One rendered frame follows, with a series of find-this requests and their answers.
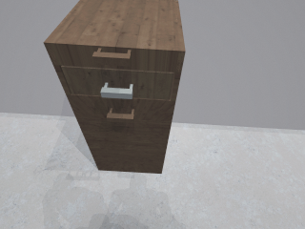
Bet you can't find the handle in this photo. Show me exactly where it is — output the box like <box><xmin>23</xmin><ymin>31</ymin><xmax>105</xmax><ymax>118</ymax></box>
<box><xmin>106</xmin><ymin>113</ymin><xmax>134</xmax><ymax>123</ymax></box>
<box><xmin>92</xmin><ymin>52</ymin><xmax>132</xmax><ymax>67</ymax></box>
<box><xmin>100</xmin><ymin>82</ymin><xmax>133</xmax><ymax>99</ymax></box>

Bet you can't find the drawer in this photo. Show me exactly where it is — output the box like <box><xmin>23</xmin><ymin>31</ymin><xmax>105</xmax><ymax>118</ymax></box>
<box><xmin>61</xmin><ymin>65</ymin><xmax>174</xmax><ymax>100</ymax></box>

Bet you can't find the cabinet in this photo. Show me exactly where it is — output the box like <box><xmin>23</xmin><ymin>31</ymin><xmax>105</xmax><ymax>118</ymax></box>
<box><xmin>44</xmin><ymin>0</ymin><xmax>186</xmax><ymax>174</ymax></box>

